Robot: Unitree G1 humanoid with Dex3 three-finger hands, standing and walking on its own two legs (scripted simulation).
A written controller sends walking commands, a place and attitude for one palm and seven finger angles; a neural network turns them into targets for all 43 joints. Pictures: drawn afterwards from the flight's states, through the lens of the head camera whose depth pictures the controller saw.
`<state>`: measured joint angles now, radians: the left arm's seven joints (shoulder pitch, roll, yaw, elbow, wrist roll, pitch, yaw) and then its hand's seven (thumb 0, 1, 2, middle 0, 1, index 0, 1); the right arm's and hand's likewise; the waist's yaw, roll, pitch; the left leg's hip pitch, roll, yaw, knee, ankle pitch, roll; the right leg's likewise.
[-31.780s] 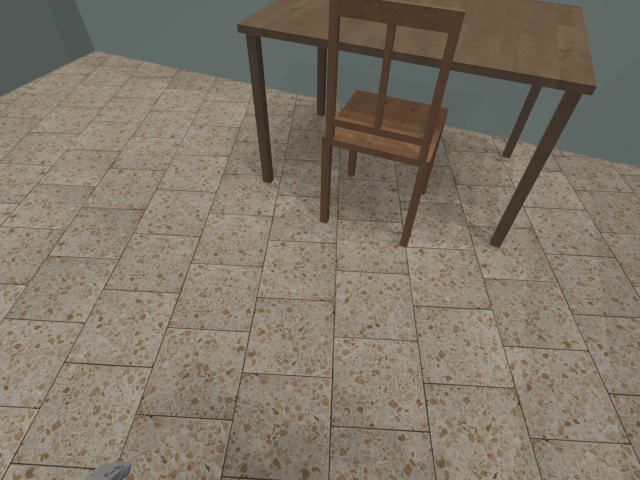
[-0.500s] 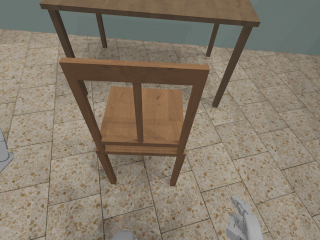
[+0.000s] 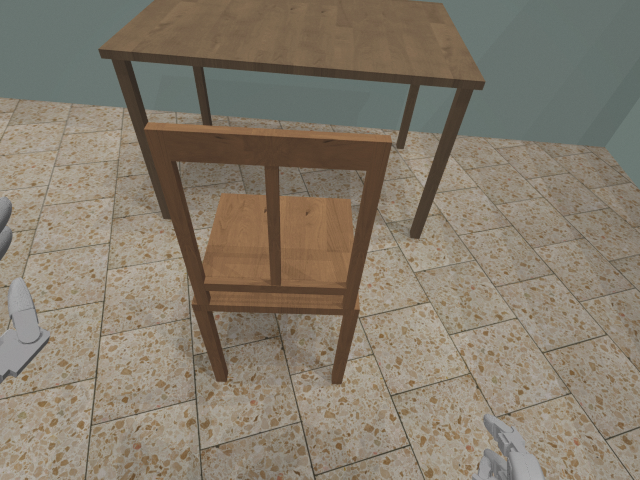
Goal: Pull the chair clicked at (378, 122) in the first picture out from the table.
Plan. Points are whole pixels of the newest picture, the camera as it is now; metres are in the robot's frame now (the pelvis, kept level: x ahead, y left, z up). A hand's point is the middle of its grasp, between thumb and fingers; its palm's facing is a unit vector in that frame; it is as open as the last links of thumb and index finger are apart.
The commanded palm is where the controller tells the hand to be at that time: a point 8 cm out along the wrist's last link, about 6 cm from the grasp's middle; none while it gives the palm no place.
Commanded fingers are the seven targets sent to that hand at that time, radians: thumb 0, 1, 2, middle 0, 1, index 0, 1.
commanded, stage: stop stepping back and stand still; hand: left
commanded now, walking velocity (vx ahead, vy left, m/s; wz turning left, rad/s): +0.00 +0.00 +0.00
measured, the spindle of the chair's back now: (274, 232) +0.57 +0.11 -0.07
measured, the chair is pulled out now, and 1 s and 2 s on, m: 0.55 0.55 0.55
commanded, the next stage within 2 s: let the arm hang, fingers relaxed in 0.22 s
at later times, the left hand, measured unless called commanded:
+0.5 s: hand (160, 449) +0.18 +0.21 -0.09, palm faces +0.05 -0.94 -0.33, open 7.4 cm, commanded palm none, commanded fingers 0.00 0.90 0.90 -0.20 -0.30 -0.20 -0.30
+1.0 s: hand out of the picture -0.01 +0.18 -0.17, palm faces +0.05 -0.97 -0.25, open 7.4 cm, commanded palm none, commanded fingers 0.00 0.90 0.90 -0.20 -0.30 -0.20 -0.30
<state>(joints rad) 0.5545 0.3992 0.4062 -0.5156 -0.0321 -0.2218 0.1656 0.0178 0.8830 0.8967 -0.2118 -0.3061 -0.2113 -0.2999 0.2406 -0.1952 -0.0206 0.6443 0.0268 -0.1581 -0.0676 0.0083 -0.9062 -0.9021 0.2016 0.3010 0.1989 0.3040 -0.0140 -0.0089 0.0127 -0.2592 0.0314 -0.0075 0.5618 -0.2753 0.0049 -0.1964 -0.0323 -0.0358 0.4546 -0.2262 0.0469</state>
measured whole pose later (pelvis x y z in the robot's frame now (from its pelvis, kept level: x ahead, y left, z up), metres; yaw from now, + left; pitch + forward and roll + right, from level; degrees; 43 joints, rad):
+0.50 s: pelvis +0.00 +0.00 -0.01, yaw +0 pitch +1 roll -1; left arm 0.25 0.25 0.07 0.45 0.03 0.05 0.02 0.01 0.90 0.90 -0.20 -0.30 -0.20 -0.30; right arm 0.17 -0.24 -0.02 0.81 -0.03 -0.03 0.00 0.01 -0.91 -0.90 0.20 0.30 0.20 0.30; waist -0.03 0.03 0.00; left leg -0.33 0.00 0.00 0.60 -0.29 0.02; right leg -0.30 -0.07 -0.03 0.57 -0.28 0.05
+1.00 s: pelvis +0.01 -0.02 +0.00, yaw +1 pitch -2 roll +0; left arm 0.34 0.19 0.00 1.03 0.01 0.04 0.03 0.00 0.91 0.90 -0.20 -0.30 -0.20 -0.30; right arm 0.35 -0.14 0.00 1.02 -0.02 0.02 -0.03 0.00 -0.91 -0.90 0.20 0.30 0.20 0.30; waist 0.00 0.03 0.03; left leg -0.23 0.02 -0.02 0.51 -0.26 -0.01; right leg -0.20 -0.05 -0.05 0.49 -0.26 0.03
